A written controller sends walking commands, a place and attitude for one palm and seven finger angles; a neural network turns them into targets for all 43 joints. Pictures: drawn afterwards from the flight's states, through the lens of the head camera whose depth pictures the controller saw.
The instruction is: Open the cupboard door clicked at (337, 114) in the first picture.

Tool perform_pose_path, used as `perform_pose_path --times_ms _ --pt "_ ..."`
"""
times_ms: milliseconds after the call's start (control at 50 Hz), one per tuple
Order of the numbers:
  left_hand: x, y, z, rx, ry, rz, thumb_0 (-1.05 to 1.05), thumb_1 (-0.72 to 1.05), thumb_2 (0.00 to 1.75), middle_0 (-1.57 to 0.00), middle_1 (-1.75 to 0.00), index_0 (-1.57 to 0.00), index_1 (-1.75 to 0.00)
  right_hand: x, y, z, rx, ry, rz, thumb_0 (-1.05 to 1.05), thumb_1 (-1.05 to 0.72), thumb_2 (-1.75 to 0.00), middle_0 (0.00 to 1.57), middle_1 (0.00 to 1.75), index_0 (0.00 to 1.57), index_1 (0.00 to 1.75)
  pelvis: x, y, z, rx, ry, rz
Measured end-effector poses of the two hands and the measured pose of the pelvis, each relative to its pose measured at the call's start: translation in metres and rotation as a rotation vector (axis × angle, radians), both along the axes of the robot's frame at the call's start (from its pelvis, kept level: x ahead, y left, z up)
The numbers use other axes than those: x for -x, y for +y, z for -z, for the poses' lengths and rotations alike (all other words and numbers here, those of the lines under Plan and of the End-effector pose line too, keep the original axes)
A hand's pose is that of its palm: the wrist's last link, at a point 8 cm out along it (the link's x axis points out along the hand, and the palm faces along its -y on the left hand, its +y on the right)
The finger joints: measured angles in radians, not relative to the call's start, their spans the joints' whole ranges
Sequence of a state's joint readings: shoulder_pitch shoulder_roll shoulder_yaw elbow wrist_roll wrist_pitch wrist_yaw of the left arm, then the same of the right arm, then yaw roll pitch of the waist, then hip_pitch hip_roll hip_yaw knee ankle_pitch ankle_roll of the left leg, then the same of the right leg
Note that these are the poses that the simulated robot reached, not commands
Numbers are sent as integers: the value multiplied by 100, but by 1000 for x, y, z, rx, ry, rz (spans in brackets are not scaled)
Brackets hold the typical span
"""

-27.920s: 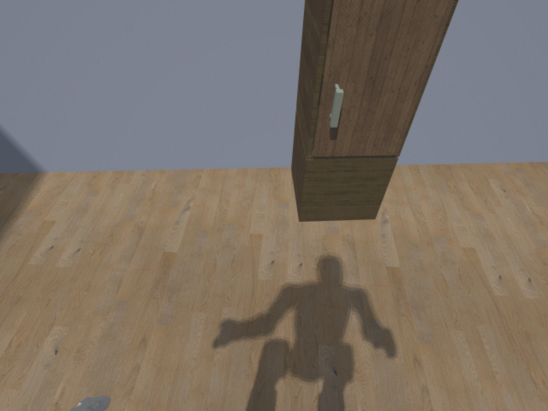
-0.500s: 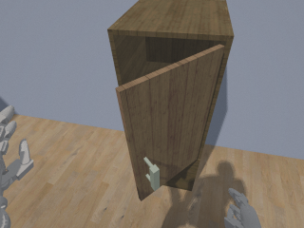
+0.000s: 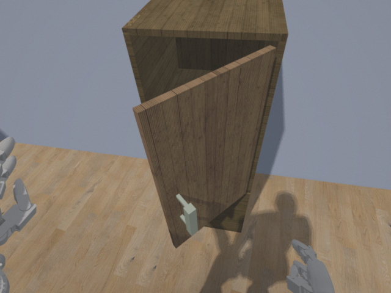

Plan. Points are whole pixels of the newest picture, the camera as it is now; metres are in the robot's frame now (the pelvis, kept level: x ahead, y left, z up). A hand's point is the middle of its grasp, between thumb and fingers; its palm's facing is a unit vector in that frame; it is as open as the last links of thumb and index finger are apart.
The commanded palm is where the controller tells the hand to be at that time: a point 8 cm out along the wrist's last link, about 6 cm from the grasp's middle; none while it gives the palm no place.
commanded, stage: step back with the hand held close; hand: left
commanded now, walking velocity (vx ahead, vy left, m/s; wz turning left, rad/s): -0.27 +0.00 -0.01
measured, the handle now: (186, 214) +0.34 +0.07 -0.11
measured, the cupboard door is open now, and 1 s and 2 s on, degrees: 49 49 49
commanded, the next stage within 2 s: stop stepping back and stand still in 1.30 s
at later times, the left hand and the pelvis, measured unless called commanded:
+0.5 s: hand (0, 244) +0.15 +0.29 +0.15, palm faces +0.41 -0.78 -0.48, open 7.4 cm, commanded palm +0.09 +0.33 +0.17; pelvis -0.05 +0.03 -0.01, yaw -1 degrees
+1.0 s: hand out of the picture +0.11 +0.30 +0.16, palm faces +0.43 -0.75 -0.51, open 7.4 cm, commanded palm +0.05 +0.33 +0.17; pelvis -0.09 +0.03 -0.01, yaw +0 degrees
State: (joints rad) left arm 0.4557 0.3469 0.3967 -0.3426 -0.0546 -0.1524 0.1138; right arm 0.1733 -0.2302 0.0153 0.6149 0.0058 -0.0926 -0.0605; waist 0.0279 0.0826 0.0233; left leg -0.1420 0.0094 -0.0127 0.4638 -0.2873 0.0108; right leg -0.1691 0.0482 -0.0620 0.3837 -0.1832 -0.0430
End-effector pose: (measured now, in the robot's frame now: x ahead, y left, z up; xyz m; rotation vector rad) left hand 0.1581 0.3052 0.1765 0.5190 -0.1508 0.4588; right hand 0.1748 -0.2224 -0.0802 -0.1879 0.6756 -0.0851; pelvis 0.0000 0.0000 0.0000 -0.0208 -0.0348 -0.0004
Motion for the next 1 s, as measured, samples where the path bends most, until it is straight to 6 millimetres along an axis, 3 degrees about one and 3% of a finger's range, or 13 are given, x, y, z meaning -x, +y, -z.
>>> perform_pose_path --times_ms 100,200,320,460,640,860,1000 --pt "0 -5 15 8 84 57 2 89 90 -21 -30 -21 -31 16 -10 2 35 63 51 1 -91 -90 21 30 20 30 6 7 -1 -5 29 9" --pt "6 1 12 -24 85 97 2 89 90 -22 -30 -22 -31 31 -13 0 70 103 99 1 -91 -90 21 30 20 30 14 14 0 -8 40 11" --pt "19 16 0 -68 14 100 2 89 90 -22 -30 -22 -31 44 -4 -7 83 83 114 1 -91 -90 20 30 20 30 29 22 3 -9 35 18" --pt "43 24 6 -61 -12 87 2 89 90 -21 -30 -21 -31 56 13 -12 81 27 86 1 -91 -90 21 30 20 30 49 31 8 -12 25 22" --pt "71 23 9 -66 -98 51 2 89 90 -21 -30 -22 -31 83 19 1 96 32 37 1 -90 -90 21 30 20 30 70 29 19 -6 7 11" --pt "74 26 3 -96 -125 143 2 89 90 -21 -30 -21 -31 123 11 2 128 107 90 1 -90 -90 21 30 20 30 89 36 17 22 34 -12" --pt "93 33 -3 -137 -90 97 2 89 90 -21 -30 -22 -31 122 15 2 126 119 40 1 -90 -90 21 30 20 30 94 29 12 24 114 1"
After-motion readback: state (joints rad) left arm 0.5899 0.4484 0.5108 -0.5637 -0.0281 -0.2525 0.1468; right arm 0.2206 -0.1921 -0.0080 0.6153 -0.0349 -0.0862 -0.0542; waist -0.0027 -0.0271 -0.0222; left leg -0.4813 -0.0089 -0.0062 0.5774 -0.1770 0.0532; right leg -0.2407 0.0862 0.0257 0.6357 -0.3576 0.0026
